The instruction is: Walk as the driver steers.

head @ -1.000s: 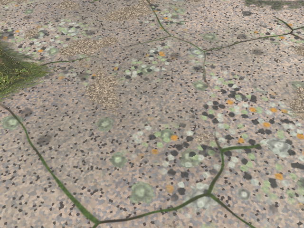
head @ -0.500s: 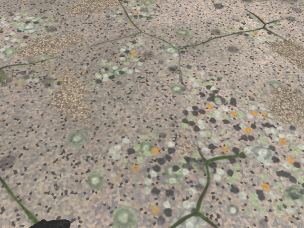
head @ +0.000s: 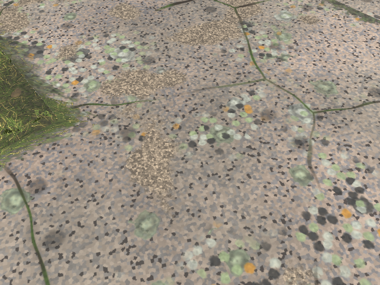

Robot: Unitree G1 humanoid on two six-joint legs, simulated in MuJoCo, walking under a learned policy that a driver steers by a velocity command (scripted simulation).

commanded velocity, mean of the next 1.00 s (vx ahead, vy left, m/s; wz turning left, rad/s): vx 0.13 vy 0.00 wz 0.12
